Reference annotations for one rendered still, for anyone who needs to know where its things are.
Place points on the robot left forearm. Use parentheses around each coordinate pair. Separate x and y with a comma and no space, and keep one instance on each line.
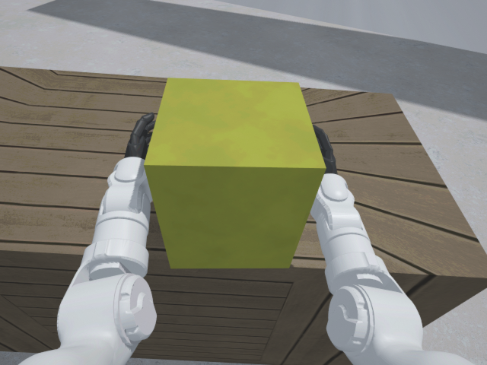
(119,242)

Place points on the robot right forearm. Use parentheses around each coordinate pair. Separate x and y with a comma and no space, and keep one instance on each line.
(349,256)

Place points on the carton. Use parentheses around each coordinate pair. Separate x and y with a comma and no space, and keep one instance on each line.
(233,168)

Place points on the robot left hand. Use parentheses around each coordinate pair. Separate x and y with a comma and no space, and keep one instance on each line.
(139,139)

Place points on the robot right hand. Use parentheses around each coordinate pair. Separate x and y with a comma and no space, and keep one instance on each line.
(326,150)

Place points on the pedestal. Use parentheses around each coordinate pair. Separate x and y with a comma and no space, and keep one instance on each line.
(62,134)

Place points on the robot left upper arm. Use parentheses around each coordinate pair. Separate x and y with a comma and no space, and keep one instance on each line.
(101,322)

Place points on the robot right upper arm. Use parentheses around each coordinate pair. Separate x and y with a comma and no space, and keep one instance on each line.
(373,326)

